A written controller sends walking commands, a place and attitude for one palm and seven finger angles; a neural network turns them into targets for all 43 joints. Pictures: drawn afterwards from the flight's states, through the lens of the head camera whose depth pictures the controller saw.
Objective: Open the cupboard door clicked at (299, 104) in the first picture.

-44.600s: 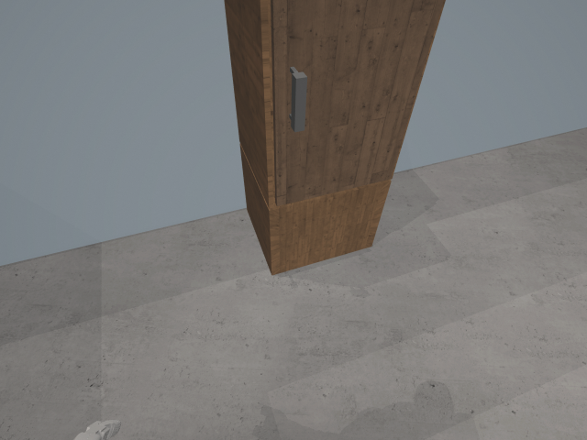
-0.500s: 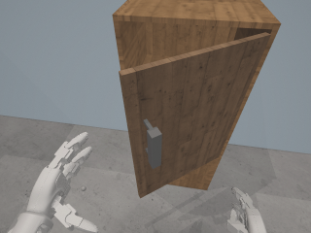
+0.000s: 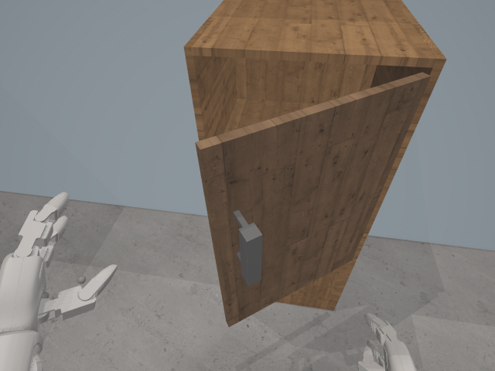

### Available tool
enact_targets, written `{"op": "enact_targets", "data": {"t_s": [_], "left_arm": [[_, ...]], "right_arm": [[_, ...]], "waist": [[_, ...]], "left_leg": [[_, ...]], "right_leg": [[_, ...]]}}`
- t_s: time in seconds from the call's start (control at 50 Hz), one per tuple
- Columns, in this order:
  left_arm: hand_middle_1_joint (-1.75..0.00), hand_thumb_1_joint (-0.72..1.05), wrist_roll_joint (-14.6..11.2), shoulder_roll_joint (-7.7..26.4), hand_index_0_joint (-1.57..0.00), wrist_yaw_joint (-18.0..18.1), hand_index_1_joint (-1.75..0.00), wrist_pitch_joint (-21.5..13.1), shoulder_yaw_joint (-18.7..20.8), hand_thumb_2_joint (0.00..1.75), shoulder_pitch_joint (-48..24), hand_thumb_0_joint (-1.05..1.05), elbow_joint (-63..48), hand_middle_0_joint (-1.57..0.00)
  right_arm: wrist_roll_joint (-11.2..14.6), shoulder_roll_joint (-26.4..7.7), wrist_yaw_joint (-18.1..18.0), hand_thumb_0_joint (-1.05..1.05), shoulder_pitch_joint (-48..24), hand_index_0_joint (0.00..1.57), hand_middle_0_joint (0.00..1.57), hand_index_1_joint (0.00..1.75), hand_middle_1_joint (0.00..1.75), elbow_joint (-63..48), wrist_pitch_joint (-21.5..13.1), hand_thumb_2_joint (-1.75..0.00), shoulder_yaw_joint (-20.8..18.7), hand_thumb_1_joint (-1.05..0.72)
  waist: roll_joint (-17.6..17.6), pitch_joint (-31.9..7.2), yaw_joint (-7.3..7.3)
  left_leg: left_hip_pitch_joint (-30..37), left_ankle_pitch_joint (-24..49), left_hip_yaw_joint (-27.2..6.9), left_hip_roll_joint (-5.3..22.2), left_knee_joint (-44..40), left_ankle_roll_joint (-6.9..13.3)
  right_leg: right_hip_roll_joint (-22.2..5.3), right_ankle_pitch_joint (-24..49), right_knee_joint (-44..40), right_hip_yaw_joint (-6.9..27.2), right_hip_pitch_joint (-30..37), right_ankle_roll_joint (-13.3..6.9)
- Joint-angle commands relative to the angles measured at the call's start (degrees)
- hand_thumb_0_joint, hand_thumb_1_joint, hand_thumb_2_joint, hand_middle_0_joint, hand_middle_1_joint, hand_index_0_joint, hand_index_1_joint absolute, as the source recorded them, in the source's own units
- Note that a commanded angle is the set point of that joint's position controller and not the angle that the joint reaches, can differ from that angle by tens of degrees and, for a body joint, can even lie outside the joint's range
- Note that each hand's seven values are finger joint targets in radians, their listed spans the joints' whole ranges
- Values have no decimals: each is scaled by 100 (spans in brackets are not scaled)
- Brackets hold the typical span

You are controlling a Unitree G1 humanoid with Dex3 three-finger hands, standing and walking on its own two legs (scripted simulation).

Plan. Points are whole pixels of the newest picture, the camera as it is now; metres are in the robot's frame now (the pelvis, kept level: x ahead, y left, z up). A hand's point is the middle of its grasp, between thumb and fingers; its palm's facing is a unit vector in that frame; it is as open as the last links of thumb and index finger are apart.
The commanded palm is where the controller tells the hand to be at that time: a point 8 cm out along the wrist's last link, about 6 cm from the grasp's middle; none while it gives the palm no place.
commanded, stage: draw the hand back to the body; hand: left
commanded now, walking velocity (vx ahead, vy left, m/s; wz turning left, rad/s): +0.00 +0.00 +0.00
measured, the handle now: (245, 247) +0.32 +0.05 +0.04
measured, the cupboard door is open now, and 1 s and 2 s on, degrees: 37 37 37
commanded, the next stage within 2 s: step back with the hand held close in 0.56 s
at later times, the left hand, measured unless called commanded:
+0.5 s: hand (71, 278) +0.18 +0.24 +0.15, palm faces +0.41 -0.82 -0.40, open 7.5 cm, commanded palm +0.13 +0.28 +0.17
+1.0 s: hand (76, 285) +0.18 +0.23 +0.14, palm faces +0.32 -0.82 -0.47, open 7.4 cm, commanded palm +0.12 +0.28 +0.18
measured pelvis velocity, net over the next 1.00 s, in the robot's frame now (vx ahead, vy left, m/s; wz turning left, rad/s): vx -0.03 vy -0.01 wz -0.03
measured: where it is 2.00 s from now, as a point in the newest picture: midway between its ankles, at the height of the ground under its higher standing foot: outside the picture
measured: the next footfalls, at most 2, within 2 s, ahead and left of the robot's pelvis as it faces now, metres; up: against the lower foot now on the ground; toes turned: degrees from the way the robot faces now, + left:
none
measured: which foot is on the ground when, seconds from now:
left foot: down 0.00-1.00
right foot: down 0.00-1.00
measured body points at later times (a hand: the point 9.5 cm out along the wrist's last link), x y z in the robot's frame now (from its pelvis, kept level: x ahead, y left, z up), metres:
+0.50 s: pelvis -0.01 -0.02 +0.01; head -0.03 -0.03 +0.45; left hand +0.15 +0.28 +0.17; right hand +0.18 -0.24 -0.07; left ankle -0.03 +0.07 -0.74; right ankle +0.00 -0.11 -0.74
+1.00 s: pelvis -0.03 -0.01 +0.00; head -0.03 -0.02 +0.45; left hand +0.15 +0.27 +0.17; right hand +0.13 -0.27 -0.08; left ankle -0.03 +0.07 -0.74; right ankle +0.00 -0.11 -0.74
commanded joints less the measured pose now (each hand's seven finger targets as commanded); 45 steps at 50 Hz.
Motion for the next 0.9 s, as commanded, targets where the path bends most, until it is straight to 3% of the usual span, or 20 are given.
{"op": "enact_targets", "data": {"t_s": [0.0,0.08,0.16,0.24,0.28,0.38,0.48,0.54,0.64,0.66,0.68,0.7,0.72,0.76,0.78,0.86,0.88], "left_arm": [[-30,62,-20,990,-19,118,-30,-435,880,78,-414,0,-1160,-19],[-30,76,-19,1199,-19,126,-30,-464,1137,84,-638,0,-1215,-19],[-30,90,-67,1277,-20,125,-30,-495,1350,90,-711,0,-1172,-20],[-30,90,-81,923,-20,43,-30,-450,1042,90,-569,0,-807,-20],[-30,90,-73,988,-20,38,-30,-460,1077,90,-575,0,-741,-20],[-30,90,-48,1251,-20,65,-30,-522,1240,90,-754,0,-1091,-20],[-30,90,-44,1268,-20,100,-30,-543,1271,90,-829,0,-1122,-20],[-30,90,-55,1106,-20,87,-30,-544,1148,90,-810,0,-985,-20],[-30,90,-88,1027,-20,64,-30,-554,1112,90,-692,0,-767,-20],[-30,90,-75,1162,-20,76,-30,-593,1111,90,-1274,0,-1012,-20],[-30,90,-25,2083,-20,170,-30,-898,2066,90,-2097,0,-1055,-20],[-30,90,19,1540,-20,143,-30,-940,1737,90,-1417,0,-632,-20],[-30,90,41,1268,-20,101,-30,-877,1515,90,-882,0,-369,-20],[-30,90,64,1047,-20,49,-30,-886,1290,90,-558,0,-437,-20],[-30,90,61,1025,-20,59,-30,-912,1263,90,-461,0,-479,-20],[-30,90,80,1262,-20,119,-30,-894,1399,90,-225,0,-911,-20],[-30,90,73,1436,-20,166,-30,-903,1533,90,-227,0,-1028,-20]], "right_arm": [[18,-663,-28,0,-780,20,20,30,30,-917,-310,-90,-318,-90],[30,-677,-15,0,-838,20,20,30,30,-837,-309,-90,-341,-90],[33,-652,13,0,-822,20,20,30,30,-788,-287,-90,-364,-90],[37,-697,74,0,-845,20,20,30,30,-757,-220,-90,-396,-90],[46,-721,69,0,-880,20,20,30,30,-761,-192,-90,-430,-90],[25,-692,49,0,-949,20,20,30,30,-790,-210,-90,-414,-90],[21,-652,22,0,-975,20,20,30,30,-752,-284,-90,-382,-90],[32,-621,28,0,-984,20,20,30,30,-728,-292,-90,-376,-90],[26,-626,38,0,-995,20,20,30,30,-709,-287,-90,-408,-90],[38,-665,33,0,-1038,20,20,30,30,-703,-297,-90,-400,-90],[157,-710,26,0,-767,20,20,30,30,-911,-246,-90,-318,-90],[44,-667,-14,0,-760,20,20,30,30,-793,-194,-90,-408,-90],[25,-739,6,0,-789,20,20,30,30,-792,-135,-90,-458,-90],[19,-757,50,0,-755,20,20,30,30,-862,-34,-90,-486,-90],[20,-791,38,0,-770,20,20,30,30,-860,-19,-90,-498,-90],[58,-809,34,0,-733,20,20,30,30,-1006,122,-90,-555,-90],[58,-821,1,0,-783,20,20,30,30,-985,141,-90,-565,-90]], "waist": [[-78,-319,48],[238,-320,69],[122,-365,68],[7,-114,30],[-143,-88,46],[114,-343,86],[157,-209,79],[159,-17,40],[-178,-34,59],[-58,-94,6],[190,566,-193],[-375,317,-219],[-522,219,-238],[-470,-153,-269],[-232,-294,-257],[-441,-833,-269],[-216,-862,-252]], "left_leg": [[-208,2076,-332,444,-702,-423],[-82,2226,-272,430,-738,-413],[31,2401,-232,427,-771,-401],[18,2320,-226,445,-834,-368],[4,2117,-197,449,-862,-322],[70,1780,-155,391,-881,-271],[34,1577,-164,352,-891,-257],[17,1405,-158,344,-917,-240],[25,1337,-130,344,-907,-191],[84,1238,-129,330,-892,-173],[-386,570,-358,385,-876,-103],[-298,583,-519,407,-718,-92],[-156,703,-433,395,-551,-67],[-74,951,-350,391,-339,-84],[-70,1152,-360,414,-360,-102],[-264,1784,-385,571,-341,-137],[-299,1904,-413,584,-364,-151]], "right_leg": [[-161,1163,-396,142,569,-65],[-168,1293,-504,176,652,-71],[-162,1467,-563,179,708,-52],[-156,1373,-644,165,596,-27],[-159,1317,-700,170,620,-32],[-179,1204,-748,250,747,-48],[-184,1077,-843,294,704,-60],[-182,905,-900,315,592,-49],[-194,838,-943,339,617,-24],[-209,743,-982,393,560,-24],[-428,590,-1269,958,-52,-27],[-517,643,-1288,1035,-34,-42],[-614,726,-1347,1165,-177,-51],[-745,1040,-1240,1164,-109,-68],[-787,1350,-1122,1093,-23,-103],[-766,2206,-622,956,311,-79],[-807,2356,-538,916,318,-115]]}}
